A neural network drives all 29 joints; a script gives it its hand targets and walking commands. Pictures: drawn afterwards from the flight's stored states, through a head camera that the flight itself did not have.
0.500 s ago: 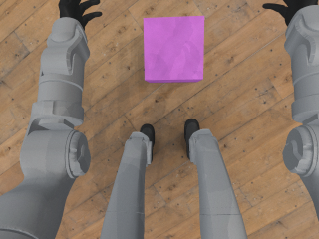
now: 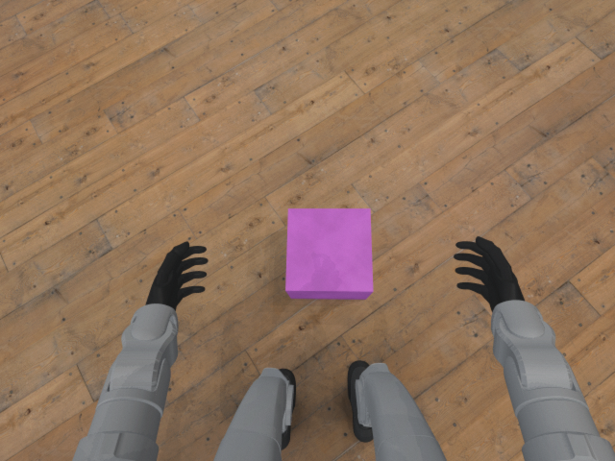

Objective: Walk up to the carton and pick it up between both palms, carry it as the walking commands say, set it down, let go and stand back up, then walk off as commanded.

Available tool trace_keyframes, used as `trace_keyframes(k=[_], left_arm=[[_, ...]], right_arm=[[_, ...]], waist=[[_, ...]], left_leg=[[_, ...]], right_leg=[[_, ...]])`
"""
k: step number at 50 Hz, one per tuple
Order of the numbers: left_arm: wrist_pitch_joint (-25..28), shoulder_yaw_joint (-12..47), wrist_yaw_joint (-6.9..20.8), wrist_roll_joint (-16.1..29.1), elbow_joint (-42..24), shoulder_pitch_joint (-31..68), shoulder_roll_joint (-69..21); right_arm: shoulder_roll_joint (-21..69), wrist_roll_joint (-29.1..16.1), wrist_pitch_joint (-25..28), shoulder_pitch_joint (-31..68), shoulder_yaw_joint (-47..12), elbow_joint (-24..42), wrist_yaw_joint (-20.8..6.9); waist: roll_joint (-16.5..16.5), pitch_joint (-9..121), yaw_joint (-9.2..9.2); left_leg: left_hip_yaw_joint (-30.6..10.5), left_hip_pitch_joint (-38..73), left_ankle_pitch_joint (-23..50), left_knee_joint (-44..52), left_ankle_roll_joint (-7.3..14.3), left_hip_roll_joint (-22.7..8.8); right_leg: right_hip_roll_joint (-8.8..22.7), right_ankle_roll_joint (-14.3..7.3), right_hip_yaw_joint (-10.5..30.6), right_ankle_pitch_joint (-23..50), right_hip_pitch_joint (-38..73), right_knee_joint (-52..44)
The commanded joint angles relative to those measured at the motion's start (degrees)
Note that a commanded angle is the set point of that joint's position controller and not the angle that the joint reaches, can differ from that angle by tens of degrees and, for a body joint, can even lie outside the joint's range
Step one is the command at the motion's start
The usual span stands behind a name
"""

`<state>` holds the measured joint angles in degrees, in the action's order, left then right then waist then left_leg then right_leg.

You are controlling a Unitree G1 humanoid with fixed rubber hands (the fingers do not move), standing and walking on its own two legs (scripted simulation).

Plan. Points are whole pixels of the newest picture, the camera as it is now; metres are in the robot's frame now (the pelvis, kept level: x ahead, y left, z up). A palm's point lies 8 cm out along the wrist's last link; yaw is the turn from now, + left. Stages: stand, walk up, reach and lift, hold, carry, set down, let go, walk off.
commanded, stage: let go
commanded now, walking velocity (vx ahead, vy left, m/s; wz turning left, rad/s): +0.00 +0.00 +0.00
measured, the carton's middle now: (328, 255) +0.49 -0.01 -0.64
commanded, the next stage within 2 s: stand in 0.80 s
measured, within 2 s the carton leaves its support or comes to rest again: neither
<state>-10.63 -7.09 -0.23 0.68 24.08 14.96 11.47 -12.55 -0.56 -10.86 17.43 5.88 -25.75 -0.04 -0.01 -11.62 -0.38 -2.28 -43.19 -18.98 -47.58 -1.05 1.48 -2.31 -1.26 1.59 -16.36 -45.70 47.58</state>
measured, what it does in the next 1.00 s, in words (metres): shifts its weight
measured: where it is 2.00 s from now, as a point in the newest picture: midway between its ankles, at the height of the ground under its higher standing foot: (321, 418)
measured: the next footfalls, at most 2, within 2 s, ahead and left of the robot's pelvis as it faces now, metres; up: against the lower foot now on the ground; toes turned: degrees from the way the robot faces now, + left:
none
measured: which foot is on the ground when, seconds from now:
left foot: down 0.00-1.00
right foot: down 0.00-1.00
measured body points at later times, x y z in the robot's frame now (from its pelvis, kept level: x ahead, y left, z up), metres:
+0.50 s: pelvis +0.07 +0.02 +0.04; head +0.10 +0.03 +0.49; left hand +0.22 +0.26 -0.04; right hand +0.22 -0.21 -0.04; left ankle +0.04 +0.13 -0.69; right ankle +0.06 -0.10 -0.69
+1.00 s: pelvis +0.08 +0.02 +0.04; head +0.03 +0.03 +0.49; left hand +0.20 +0.30 -0.06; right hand +0.21 -0.25 -0.05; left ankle +0.04 +0.13 -0.69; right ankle +0.06 -0.10 -0.69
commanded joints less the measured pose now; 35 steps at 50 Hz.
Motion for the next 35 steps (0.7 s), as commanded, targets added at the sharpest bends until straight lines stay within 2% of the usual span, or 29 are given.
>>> trace_keyframes(k=[1,2,3,4,6,7,8,9,10,11,13,14,15,17,18,19,20,21,22,23,24,25,27,29,30,31,32,33,35], left_arm=[[6.3,-0.4,1.5,-1.4,0.3,1.0,4.2],[6.3,-0.8,1.7,-2.1,2.4,-1.2,4.9],[7.0,-0.2,2.2,-2.1,1.9,-3.9,4.0],[6.7,-0.8,2.4,-2.8,3.8,-6.6,4.3],[8.4,-1.2,2.9,-3.0,1.4,-7.7,5.0],[8.5,-1.1,2.8,-3.3,0.6,-9.9,5.3],[9.0,0.0,2.9,-2.9,0.2,-11.0,4.8],[9.1,0.4,3.0,-2.3,-1.9,-13.7,4.6],[9.5,0.9,2.9,-2.0,-5.0,-15.7,4.3],[10.1,1.3,2.9,-1.6,-5.3,-15.7,4.5],[9.9,-0.3,2.7,-2.5,-5.8,-16.5,5.6],[10.0,1.4,2.7,-1.7,-5.2,-19.0,4.9],[10.6,0.7,2.7,-1.9,-8.3,-20.9,5.4],[10.7,1.5,2.9,-1.2,-8.6,-24.7,5.9],[10.8,2.0,3.1,-0.7,-7.9,-25.5,5.5],[10.8,1.4,2.9,-1.4,-9.5,-24.5,6.4],[10.6,2.3,3.2,-0.6,-8.8,-25.1,6.3],[10.0,2.9,3.1,-0.4,-8.3,-24.9,6.8],[10.0,2.8,3.3,-0.1,-8.0,-25.6,6.1],[9.7,3.4,3.6,0.2,-7.9,-25.7,6.8],[9.2,3.3,3.8,0.4,-8.5,-24.2,7.2],[8.8,3.5,3.7,0.0,-7.2,-24.6,6.6],[7.6,4.3,3.7,0.5,-7.7,-24.5,6.3],[6.8,4.3,3.8,0.4,-7.3,-24.0,5.9],[6.4,4.6,3.8,0.5,-7.2,-25.2,6.3],[5.8,3.7,3.6,-0.5,-6.7,-25.7,6.4],[5.8,3.7,3.5,-0.2,-7.2,-25.9,7.0],[5.6,3.5,3.3,0.0,-7.1,-26.6,6.9],[5.1,3.1,3.4,-0.4,-7.6,-25.9,7.0]], right_arm=[[-3.9,1.5,6.0,0.6,1.5,-0.7,-1.5],[-3.6,1.9,6.0,-1.6,1.1,-2.8,-1.8],[-3.5,2.6,6.6,-5.1,1.5,-2.1,-2.0],[-3.1,3.5,6.6,-7.4,1.6,-3.2,-2.1],[-3.7,3.9,7.9,-9.8,1.5,1.0,-1.8],[-4.1,3.6,8.1,-13.2,1.2,0.2,-1.9],[-4.2,3.1,8.5,-12.1,0.8,2.2,-2.0],[-4.2,3.1,8.7,-17.4,0.7,2.2,-2.0],[-3.6,1.5,9.4,-19.5,-1.1,2.8,-2.6],[-4.8,1.2,10.0,-17.8,-0.9,5.5,-2.7],[-5.1,2.5,10.4,-19.2,0.4,6.3,-2.5],[-5.4,1.8,10.5,-20.3,0.0,6.2,-2.6],[-5.6,1.7,10.9,-22.9,0.3,8.0,-3.0],[-6.5,1.3,11.1,-25.4,0.0,9.5,-3.1],[-6.8,1.4,11.2,-26.4,0.2,9.9,-2.9],[-6.8,1.5,11.1,-26.1,0.0,10.4,-3.1],[-6.1,1.3,11.2,-26.4,0.4,9.0,-3.3],[-5.8,1.3,10.4,-26.5,-0.2,8.9,-3.3],[-6.3,1.4,10.2,-27.1,-0.4,9.7,-3.4],[-5.8,0.2,9.8,-25.3,-1.2,10.3,-3.6],[-6.3,1.1,9.5,-25.8,-0.6,10.2,-3.7],[-6.5,1.5,8.9,-25.2,-0.5,8.6,-3.7],[-6.5,2.0,7.4,-26.7,-0.7,7.3,-3.6],[-6.4,2.8,6.5,-26.1,0.1,7.2,-3.7],[-6.7,2.7,5.8,-27.8,-0.5,6.6,-3.8],[-6.6,2.8,5.7,-26.6,-0.3,7.9,-3.8],[-6.7,2.0,5.7,-27.1,-1.1,8.1,-3.8],[-6.7,2.6,5.6,-27.4,-0.7,8.0,-3.7],[-6.9,2.7,5.0,-27.4,-0.6,7.3,-3.3]], waist=[[-0.4,29.5,-0.32],[0.3,24.7,0.06],[0.6,24.9,-0.85],[-0.9,21.9,-0.56],[-3.2,23.5,-0.37],[-1.2,24.5,-0.19],[-1.7,22.8,0.31],[-0.5,23.5,-0.22],[1.9,24.4,0.94],[1.4,24.0,1.08],[-0.3,21.9,0.89],[2.4,19.6,0.79],[2.8,22.4,1.72],[1.7,22.8,1.7],[0.9,22.5,0.24],[2.2,22.9,1.84],[1.3,21.1,1.07],[0.7,18.3,1.1],[-1.4,18.6,0.12],[-0.7,17.3,1.09],[-0.5,16.9,0.34],[-0.8,14.3,0.57],[1.8,12.6,0.34],[1.0,10.9,-0.45],[1.3,10.1,-0.21],[0.7,10.3,0.51],[1.8,11.2,0.76],[0.3,11.6,0.65],[2.1,11.4,0.1]], left_leg=[[1.9,10.1,1.9,11.7,0.1,0.5],[1.7,11.0,-0.8,13.2,0.4,0.3],[2.4,13.9,-1.7,14.7,0.4,0.5],[2.5,14.8,-1.9,15.1,0.5,0.8],[2.2,19.5,3.0,16.7,0.9,0.7],[2.4,20.7,5.4,17.5,0.6,0.8],[1.7,21.8,6.7,18.8,0.7,0.5],[2.1,24.9,9.1,19.6,0.0,0.9],[2.2,27.5,11.4,20.6,0.0,0.8],[1.5,28.8,15.5,20.9,-0.1,0.8],[1.4,30.9,16.8,22.1,-0.3,1.1],[1.0,31.9,19.1,23.2,-0.4,0.5],[1.4,34.1,22.1,22.8,-0.9,0.8],[0.4,36.6,25.7,23.0,-0.7,0.5],[0.1,37.0,28.0,22.9,-0.6,0.6],[0.5,36.7,27.7,22.9,-1.0,0.8],[0.0,36.2,26.1,23.5,-0.6,0.7],[-0.1,35.2,22.7,23.8,-0.2,0.5],[-0.3,36.3,22.1,23.9,0.1,0.3],[-0.6,35.8,21.5,24.2,0.2,0.0],[-0.3,36.5,19.3,24.1,-0.2,0.1],[-0.5,35.6,19.9,25.0,-0.2,-0.1],[-0.3,34.4,17.5,25.1,-0.7,-0.5],[-0.2,34.4,16.4,25.5,-0.8,-0.5],[-0.1,35.1,15.5,25.6,-0.6,-0.6],[0.1,35.5,17.7,25.0,-0.6,-0.1],[0.0,35.8,19.8,24.7,-0.7,-0.2],[-0.4,37.1,22.4,24.3,-0.4,-0.2],[-0.7,37.9,23.1,23.7,-1.4,-0.5]], right_leg=[[1.4,2.3,1.7,5.2,22.9,-11.7],[1.9,2.2,1.0,0.9,21.4,-12.8],[1.7,2.1,0.6,-0.2,24.5,-14.2],[1.8,2.1,0.2,-1.9,25.4,-15.9],[1.6,2.9,0.1,2.4,29.7,-17.6],[1.5,3.0,0.3,5.5,32.2,-18.0],[1.3,2.9,0.0,7.1,32.3,-18.5],[1.2,2.7,0.0,9.9,35.4,-19.2],[1.0,2.4,-0.2,11.9,36.4,-19.2],[0.5,2.6,-0.6,14.7,36.2,-19.5],[0.3,2.9,-0.8,16.4,38.6,-20.6],[0.2,2.4,-0.9,17.6,38.1,-21.0],[0.2,2.1,-0.7,19.9,40.6,-20.8],[-0.1,2.3,-1.0,21.4,41.7,-21.3],[-0.1,2.3,-0.8,23.8,41.0,-21.4],[-0.1,2.2,-0.7,23.6,43.5,-21.4],[-0.1,2.1,-0.8,22.4,42.3,-21.9],[-0.3,2.1,-0.9,19.4,42.3,-22.4],[-0.4,2.0,-1.1,18.5,41.6,-22.5],[-0.6,2.2,-1.7,18.0,41.3,-22.4],[-0.4,2.0,-1.4,16.2,41.3,-23.1],[-0.7,2.0,-1.6,16.2,41.2,-23.4],[-0.8,1.5,-1.4,13.0,41.7,-23.3],[-0.9,1.6,-1.7,12.6,41.9,-23.1],[-0.7,1.7,-2.0,11.8,41.1,-23.1],[-0.8,1.8,-1.8,13.4,42.4,-23.2],[-1.1,1.9,-1.7,14.4,42.2,-22.9],[-1.2,2.1,-1.8,15.5,42.9,-22.5],[-1.2,2.1,-1.2,15.1,42.5,-22.3]])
